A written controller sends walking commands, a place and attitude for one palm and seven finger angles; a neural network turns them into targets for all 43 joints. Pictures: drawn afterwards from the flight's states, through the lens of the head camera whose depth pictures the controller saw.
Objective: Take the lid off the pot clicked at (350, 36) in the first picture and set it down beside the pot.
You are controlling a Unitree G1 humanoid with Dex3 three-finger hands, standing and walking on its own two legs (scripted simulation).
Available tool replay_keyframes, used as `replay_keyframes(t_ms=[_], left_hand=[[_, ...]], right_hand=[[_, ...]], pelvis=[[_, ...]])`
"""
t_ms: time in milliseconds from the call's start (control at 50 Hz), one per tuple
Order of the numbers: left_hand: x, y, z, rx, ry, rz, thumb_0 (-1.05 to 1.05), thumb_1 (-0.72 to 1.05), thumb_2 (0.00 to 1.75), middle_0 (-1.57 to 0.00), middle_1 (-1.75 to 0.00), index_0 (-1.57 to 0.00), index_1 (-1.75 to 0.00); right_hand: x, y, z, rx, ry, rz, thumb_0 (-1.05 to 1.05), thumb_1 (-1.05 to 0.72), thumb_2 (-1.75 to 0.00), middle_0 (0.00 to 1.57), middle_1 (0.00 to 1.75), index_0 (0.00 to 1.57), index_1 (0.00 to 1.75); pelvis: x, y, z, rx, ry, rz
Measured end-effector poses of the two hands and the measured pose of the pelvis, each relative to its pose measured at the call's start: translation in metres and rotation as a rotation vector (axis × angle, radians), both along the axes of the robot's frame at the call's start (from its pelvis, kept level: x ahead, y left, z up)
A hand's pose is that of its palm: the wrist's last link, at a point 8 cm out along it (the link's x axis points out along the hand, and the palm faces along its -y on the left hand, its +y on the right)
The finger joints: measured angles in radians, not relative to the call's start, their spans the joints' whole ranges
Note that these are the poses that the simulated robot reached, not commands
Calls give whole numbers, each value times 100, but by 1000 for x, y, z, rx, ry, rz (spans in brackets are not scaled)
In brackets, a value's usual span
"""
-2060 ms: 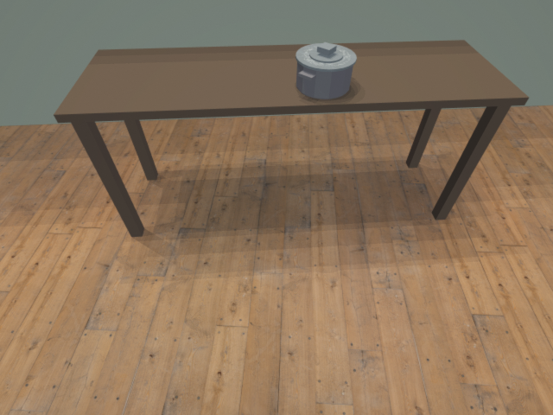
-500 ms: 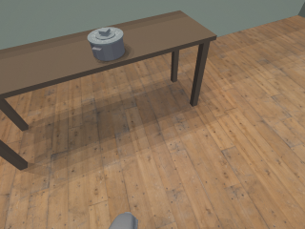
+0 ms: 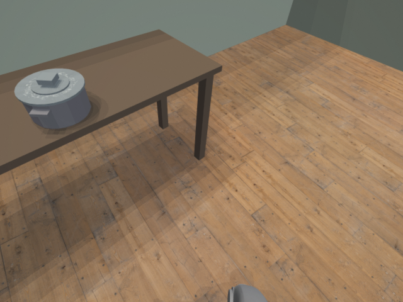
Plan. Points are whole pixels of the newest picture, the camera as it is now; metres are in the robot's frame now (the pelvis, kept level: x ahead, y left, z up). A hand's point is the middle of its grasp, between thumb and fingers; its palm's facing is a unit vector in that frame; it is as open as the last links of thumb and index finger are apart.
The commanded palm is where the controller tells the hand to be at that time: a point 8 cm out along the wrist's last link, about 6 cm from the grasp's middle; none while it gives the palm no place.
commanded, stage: walk to a spot facing it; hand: left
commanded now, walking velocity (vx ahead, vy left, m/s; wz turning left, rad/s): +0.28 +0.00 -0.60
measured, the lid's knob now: (48, 78) +0.68 +0.55 +0.03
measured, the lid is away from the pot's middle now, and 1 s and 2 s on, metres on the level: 0.00 0.00 0.00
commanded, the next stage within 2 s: turn to face it in 1.80 s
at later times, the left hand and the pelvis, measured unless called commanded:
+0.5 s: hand (171, 231) +0.33 +0.11 -0.18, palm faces -0.29 -0.93 -0.21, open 7.3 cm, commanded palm none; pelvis +0.17 -0.03 -0.02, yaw -17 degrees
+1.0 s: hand (135, 220) +0.35 +0.21 -0.18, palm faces -0.44 -0.87 -0.22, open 7.4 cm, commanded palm none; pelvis +0.21 +0.04 +0.00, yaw -34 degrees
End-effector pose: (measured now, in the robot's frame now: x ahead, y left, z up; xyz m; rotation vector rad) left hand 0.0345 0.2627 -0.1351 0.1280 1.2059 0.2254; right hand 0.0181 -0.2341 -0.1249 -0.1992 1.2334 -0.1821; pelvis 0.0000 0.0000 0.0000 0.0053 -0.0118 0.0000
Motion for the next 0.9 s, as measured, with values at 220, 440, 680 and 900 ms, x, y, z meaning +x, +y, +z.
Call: replay_keyframes(t_ms=[220,440,680,900], left_hand=[[187,-47,-3,-62,-58,-275,1,91,90,-20,-30,-20,-30],[295,-113,-18,-57,-113,-407,1,91,90,-20,-30,-20,-30],[312,-73,15,61,-30,-436,1,91,90,-20,-30,-21,-30],[313,-21,-1,50,76,-476,1,90,90,-20,-30,-20,-30]], right_hand=[[-69,35,-5,62,305,-269,1,-91,-90,20,30,20,30],[25,11,-40,115,255,-396,1,-91,-90,20,30,20,30],[196,-43,-12,32,-173,-345,0,-91,-90,20,30,20,30],[217,-22,11,-52,-217,-396,1,-91,-90,20,30,20,30]], pelvis=[[81,3,-6,-5,6,-131],[156,-32,-27,-2,-13,-257],[188,-21,-6,31,18,-400],[209,22,-5,9,43,-526]])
